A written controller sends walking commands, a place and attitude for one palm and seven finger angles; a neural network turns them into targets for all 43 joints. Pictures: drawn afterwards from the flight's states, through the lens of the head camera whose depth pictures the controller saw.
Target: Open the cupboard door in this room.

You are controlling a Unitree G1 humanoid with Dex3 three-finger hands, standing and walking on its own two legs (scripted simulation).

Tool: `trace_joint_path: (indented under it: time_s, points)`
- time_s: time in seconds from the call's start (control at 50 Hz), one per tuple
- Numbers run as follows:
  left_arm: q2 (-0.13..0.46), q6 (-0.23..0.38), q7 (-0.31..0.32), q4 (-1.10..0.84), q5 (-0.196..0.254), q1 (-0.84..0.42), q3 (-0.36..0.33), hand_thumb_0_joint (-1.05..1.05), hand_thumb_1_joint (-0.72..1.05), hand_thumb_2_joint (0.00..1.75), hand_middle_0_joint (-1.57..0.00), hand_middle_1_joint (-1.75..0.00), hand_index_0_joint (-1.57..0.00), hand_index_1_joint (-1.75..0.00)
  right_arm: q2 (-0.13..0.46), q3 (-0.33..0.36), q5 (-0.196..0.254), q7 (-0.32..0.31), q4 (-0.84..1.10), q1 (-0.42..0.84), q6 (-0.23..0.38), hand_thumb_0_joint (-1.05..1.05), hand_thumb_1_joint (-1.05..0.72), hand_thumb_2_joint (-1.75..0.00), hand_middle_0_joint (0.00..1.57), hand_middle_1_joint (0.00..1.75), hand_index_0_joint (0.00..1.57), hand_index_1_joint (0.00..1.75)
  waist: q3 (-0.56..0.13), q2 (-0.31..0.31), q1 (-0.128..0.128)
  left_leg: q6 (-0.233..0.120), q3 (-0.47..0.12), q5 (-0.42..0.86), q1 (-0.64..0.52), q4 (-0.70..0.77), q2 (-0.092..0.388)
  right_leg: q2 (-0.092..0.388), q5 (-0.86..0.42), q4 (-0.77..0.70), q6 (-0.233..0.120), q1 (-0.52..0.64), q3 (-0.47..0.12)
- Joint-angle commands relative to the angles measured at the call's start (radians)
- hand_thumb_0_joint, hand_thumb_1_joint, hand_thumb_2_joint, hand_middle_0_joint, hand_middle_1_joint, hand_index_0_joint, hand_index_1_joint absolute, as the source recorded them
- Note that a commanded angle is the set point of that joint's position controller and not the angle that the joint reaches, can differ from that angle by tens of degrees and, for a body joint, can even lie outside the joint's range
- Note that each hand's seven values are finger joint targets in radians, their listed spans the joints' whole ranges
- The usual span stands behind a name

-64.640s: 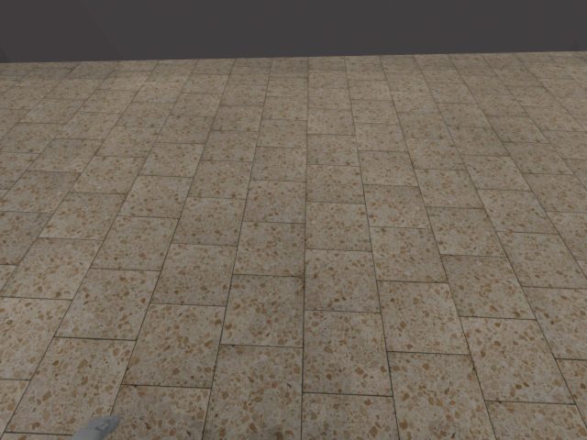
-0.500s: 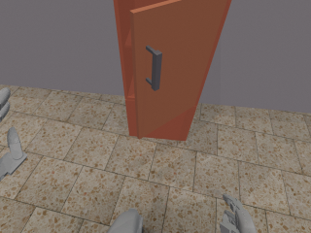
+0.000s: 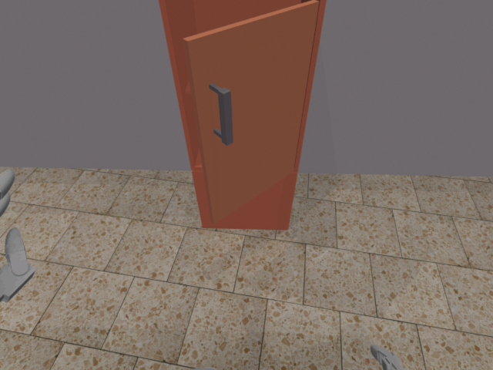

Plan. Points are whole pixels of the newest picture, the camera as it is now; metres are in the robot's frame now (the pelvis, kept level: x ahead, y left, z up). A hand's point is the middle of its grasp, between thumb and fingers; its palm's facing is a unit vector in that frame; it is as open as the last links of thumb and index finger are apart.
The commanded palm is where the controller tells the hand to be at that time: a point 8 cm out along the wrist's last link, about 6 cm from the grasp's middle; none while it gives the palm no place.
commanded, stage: stop stepping back and stand still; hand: left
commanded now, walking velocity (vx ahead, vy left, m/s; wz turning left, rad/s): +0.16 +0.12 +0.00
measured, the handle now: (220, 114) +0.63 +0.11 +0.09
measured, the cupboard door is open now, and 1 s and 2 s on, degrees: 43 43 43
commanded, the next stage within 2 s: let the arm hang, fingers relaxed in 1.04 s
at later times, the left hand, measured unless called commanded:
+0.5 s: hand (23, 252) +0.21 +0.29 +0.16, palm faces +0.42 -0.77 -0.48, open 7.4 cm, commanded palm +0.15 +0.33 +0.18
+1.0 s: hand out of the picture +0.18 +0.32 +0.15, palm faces +0.41 -0.78 -0.48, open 7.4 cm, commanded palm +0.12 +0.36 +0.18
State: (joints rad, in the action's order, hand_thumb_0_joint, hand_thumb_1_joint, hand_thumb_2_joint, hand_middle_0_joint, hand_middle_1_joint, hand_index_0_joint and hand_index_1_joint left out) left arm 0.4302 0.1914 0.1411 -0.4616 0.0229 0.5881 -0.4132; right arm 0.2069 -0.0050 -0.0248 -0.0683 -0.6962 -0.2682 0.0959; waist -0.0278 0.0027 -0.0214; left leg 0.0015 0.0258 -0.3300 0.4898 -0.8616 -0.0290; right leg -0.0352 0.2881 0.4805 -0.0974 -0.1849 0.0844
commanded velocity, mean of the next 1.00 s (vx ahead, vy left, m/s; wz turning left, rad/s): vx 0.00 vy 0.02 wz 0.00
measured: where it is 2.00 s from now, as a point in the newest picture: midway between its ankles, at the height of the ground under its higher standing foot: outside the picture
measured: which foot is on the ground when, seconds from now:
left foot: up 0.00-0.28, down 0.30-1.00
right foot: down 0.00-1.00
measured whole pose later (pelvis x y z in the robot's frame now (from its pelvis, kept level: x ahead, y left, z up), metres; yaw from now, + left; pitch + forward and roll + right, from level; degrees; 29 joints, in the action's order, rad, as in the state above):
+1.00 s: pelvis -0.02 +0.06 +0.01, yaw +1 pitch +0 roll -1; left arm 0.39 0.19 0.14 -0.43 0.03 0.56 -0.39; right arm 0.20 -0.03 -0.01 -0.07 -0.63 -0.24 0.12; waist 0.01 -0.01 0.01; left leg -0.05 0.08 -0.15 0.26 -0.40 -0.01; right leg 0.01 0.23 0.39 0.00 -0.16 0.08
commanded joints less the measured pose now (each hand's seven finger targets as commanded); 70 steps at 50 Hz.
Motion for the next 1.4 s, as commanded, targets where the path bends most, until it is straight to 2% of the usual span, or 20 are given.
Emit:
trace_joint_path:
  time_s: [0.0,0.1,0.16,0.22,0.26,0.3,0.34,0.38,0.42,0.5,0.58,0.78,1.1,1.12,1.14,1.18,1.22,1.28,1.32,1.38]
  points:
    - [0.143,0.072,0.016,-0.057,0.001,-0.178,-0.081,0.0,0.9,0.9,-0.2,-0.3,-0.2,-0.3,0.126,0.052,0.017,-0.015,0.155,0.102,0.066,0.0,-0.9,-0.9,0.2,0.3,0.2,0.3,0.037,0.046,0.057,0.018,-0.023,0.091,0.118,-0.194,0.07,0.307,0.143,-0.295,-0.042,-0.05,-0.319]
    - [0.147,0.111,0.031,-0.051,-0.012,-0.169,-0.077,0.0,0.9,0.9,-0.2,-0.3,-0.2,-0.3,0.111,0.045,0.022,-0.032,0.156,0.132,0.087,0.0,-0.9,-0.9,0.2,0.3,0.2,0.3,0.034,0.125,0.015,-0.013,0.059,0.061,0.061,0.088,0.05,0.278,-0.461,-0.192,0.05,0.128,-0.208]
    - [0.171,0.118,0.037,-0.105,-0.003,-0.102,-0.129,0.0,0.9,0.9,-0.2,-0.3,-0.2,-0.3,0.099,0.043,0.022,-0.026,0.182,0.138,0.088,0.0,-0.9,-0.9,0.2,0.3,0.2,0.3,-0.033,0.188,-0.006,-0.025,0.092,0.059,-0.022,0.232,0.028,0.266,-0.698,-0.135,0.083,0.22,-0.181]
    - [0.175,0.118,0.039,-0.179,0.004,-0.052,-0.153,0.0,0.9,0.9,-0.2,-0.3,-0.2,-0.3,0.095,0.043,0.023,-0.016,0.21,0.135,0.083,0.0,-0.9,-0.9,0.2,0.3,0.2,0.3,-0.069,0.132,-0.007,-0.03,0.087,0.123,-0.132,0.373,0.02,0.253,-0.779,-0.083,0.081,0.225,-0.172]
    - [0.167,0.115,0.041,-0.224,0.015,-0.05,-0.147,0.0,0.9,0.9,-0.2,-0.3,-0.2,-0.3,0.105,0.049,0.025,-0.015,0.218,0.116,0.077,0.0,-0.9,-0.9,0.2,0.3,0.2,0.3,-0.113,0.038,0.014,-0.034,0.055,0.336,-0.285,0.48,0.046,0.206,-0.723,-0.009,0.107,0.178,-0.141]
    - [0.164,0.113,0.038,-0.241,0.016,-0.051,-0.138,0.0,0.9,0.9,-0.2,-0.3,-0.2,-0.3,0.136,0.065,0.033,-0.01,0.23,0.107,0.072,0.0,-0.9,-0.9,0.2,0.3,0.2,0.3,-0.162,-0.079,0.011,-0.073,-0.047,0.681,-0.468,0.407,0.161,0.12,-0.53,0.069,0.139,0.028,-0.099]
    - [0.153,0.1,0.031,-0.205,0.012,-0.044,-0.133,0.0,0.9,0.9,-0.2,-0.3,-0.2,-0.3,0.132,0.066,0.036,-0.007,0.228,0.107,0.076,0.0,-0.9,-0.9,0.2,0.3,0.2,0.3,-0.123,-0.156,0.006,-0.083,-0.063,0.733,-0.471,0.392,0.202,0.077,-0.229,0.021,0.13,-0.049,-0.093]
    - [0.147,0.089,0.027,-0.185,0.007,-0.058,-0.125,0.0,0.9,0.9,-0.2,-0.3,-0.2,-0.3,0.122,0.051,0.033,-0.005,0.223,0.104,0.07,0.0,-0.9,-0.9,0.2,0.3,0.2,0.3,-0.067,-0.161,0.025,-0.057,-0.054,0.639,-0.36,0.413,0.185,0.067,-0.23,-0.021,0.108,0.0,-0.078]
    - [0.143,0.082,0.023,-0.159,0.011,-0.071,-0.116,0.0,0.9,0.9,-0.2,-0.3,-0.2,-0.3,0.126,0.046,0.036,-0.004,0.225,0.111,0.064,0.0,-0.9,-0.9,0.2,0.3,0.2,0.3,-0.051,-0.084,0.029,-0.039,-0.042,0.515,-0.293,0.4,0.154,0.084,-0.343,-0.063,0.1,0.043,-0.113]
    - [0.135,0.066,0.018,-0.164,0.022,-0.064,-0.1,0.0,0.9,0.9,-0.2,-0.3,-0.2,-0.3,0.115,0.039,0.034,-0.001,0.234,0.12,0.053,0.0,-0.9,-0.9,0.2,0.3,0.2,0.3,-0.074,0.012,0.034,-0.017,-0.021,0.357,-0.294,0.377,0.109,0.135,-0.387,-0.108,0.081,0.033,-0.154]
    - [0.152,0.059,0.018,-0.192,0.026,-0.068,-0.113,0.0,0.9,0.9,-0.2,-0.3,-0.2,-0.3,0.113,0.027,0.027,-0.009,0.244,0.138,0.051,0.0,-0.9,-0.9,0.2,0.3,0.2,0.3,-0.049,-0.061,0.025,-0.027,-0.056,0.258,-0.284,0.469,0.124,0.093,-0.189,-0.126,0.091,0.009,-0.126]
    - [0.135,0.059,0.025,-0.196,0.016,-0.084,-0.097,0.0,0.9,0.9,-0.2,-0.3,-0.2,-0.3,0.12,0.022,0.021,-0.017,0.24,0.13,0.081,0.0,-0.9,-0.9,0.2,0.3,0.2,0.3,-0.026,-0.135,0.019,-0.024,-0.107,0.046,-0.212,0.613,0.148,0.049,-0.055,-0.11,0.102,0.065,-0.064]
    - [0.129,0.06,0.027,-0.165,0.013,-0.072,-0.094,0.0,0.9,0.9,-0.2,-0.3,-0.2,-0.3,0.124,0.034,0.02,-0.016,0.223,0.13,0.083,0.0,-0.9,-0.9,0.2,0.3,0.2,0.3,-0.033,-0.054,0.021,-0.012,-0.077,0.112,-0.264,0.552,0.114,0.072,-0.077,-0.183,0.094,0.023,-0.09]
    - [-0.033,-0.087,-0.108,0.615,-0.063,-0.141,0.302,0.0,0.9,0.9,-0.2,-0.3,-0.2,-0.3,0.308,0.078,0.026,0.077,-0.04,0.167,0.108,0.0,-0.9,-0.9,0.2,0.3,0.2,0.3,0.062,-0.069,0.071,-0.04,-0.12,0.347,-0.164,0.384,0.152,0.145,-0.187,-0.025,0.068,-0.115,-0.04]
    - [-0.053,-0.164,-0.127,0.638,-0.052,-0.143,0.294,0.0,0.9,0.9,-0.2,-0.3,-0.2,-0.3,0.246,0.08,0.029,0.075,-0.043,0.075,0.036,0.0,-0.9,-0.9,0.2,0.3,0.2,0.3,-0.02,-0.058,0.055,-0.029,-0.089,0.47,-0.262,0.388,0.152,0.138,-0.174,-0.049,0.07,-0.114,-0.101]
    - [-0.062,-0.184,-0.134,0.659,-0.048,-0.164,0.298,0.0,0.9,0.9,-0.2,-0.3,-0.2,-0.3,0.243,0.068,0.022,0.069,-0.029,0.07,0.001,0.0,-0.9,-0.9,0.2,0.3,0.2,0.3,-0.052,-0.069,0.047,-0.07,-0.136,0.388,-0.221,0.409,0.192,0.103,-0.024,0.025,0.069,-0.112,-0.073]
    - [-0.037,-0.18,-0.137,0.761,-0.057,-0.203,0.309,0.0,0.9,0.9,-0.2,-0.3,-0.2,-0.3,0.25,0.054,0.011,0.066,-0.032,0.104,-0.022,0.0,-0.9,-0.9,0.2,0.3,0.2,0.3,-0.042,0.051,0.03,-0.093,-0.171,0.312,-0.164,0.442,0.191,0.093,-0.023,0.038,0.06,-0.046,-0.084]
    - [-0.002,-0.176,-0.14,0.931,-0.062,-0.281,0.325,0.0,0.9,0.9,-0.2,-0.3,-0.2,-0.3,0.237,0.049,0.004,0.07,-0.07,0.114,-0.047,0.0,-0.9,-0.9,0.2,0.3,0.2,0.3,-0.042,0.205,0.031,-0.068,-0.126,0.245,-0.213,0.386,0.132,0.164,-0.071,-0.06,0.025,-0.072,-0.145]
    - [-0.007,-0.182,-0.135,1.04,-0.055,-0.329,0.347,0.0,0.9,0.9,-0.2,-0.3,-0.2,-0.3,0.204,0.039,0.002,0.071,-0.106,0.103,-0.069,0.0,-0.9,-0.9,0.2,0.3,0.2,0.3,-0.018,0.172,0.043,-0.047,-0.083,0.229,-0.26,0.356,0.096,0.201,-0.059,-0.102,0.004,-0.115,-0.168]
    - [-0.046,-0.189,-0.127,1.181,-0.042,-0.337,0.379,0.0,0.9,0.9,-0.2,-0.3,-0.2,-0.3,0.148,0.019,-0.002,0.071,-0.168,0.081,-0.09,0.0,-0.9,-0.9,0.2,0.3,0.2,0.3,0.022,-0.029,0.049,-0.034,-0.085,0.218,-0.283,0.395,0.099,0.186,0.01,-0.115,0.01,-0.132,-0.157]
